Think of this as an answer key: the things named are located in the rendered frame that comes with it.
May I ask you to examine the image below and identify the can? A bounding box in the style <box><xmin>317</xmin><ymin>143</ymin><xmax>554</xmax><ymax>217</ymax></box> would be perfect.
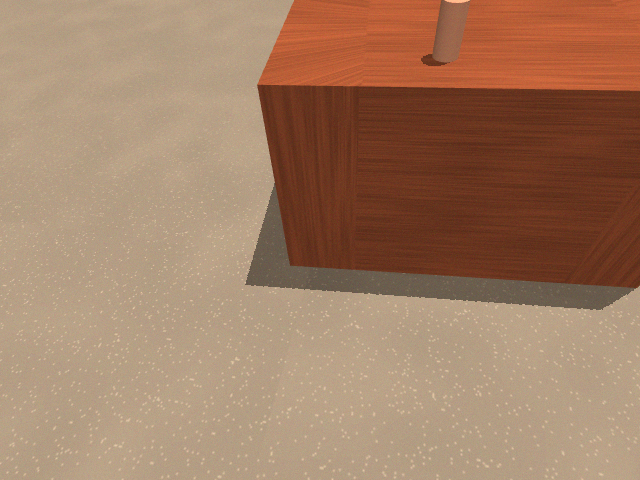
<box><xmin>432</xmin><ymin>0</ymin><xmax>471</xmax><ymax>62</ymax></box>

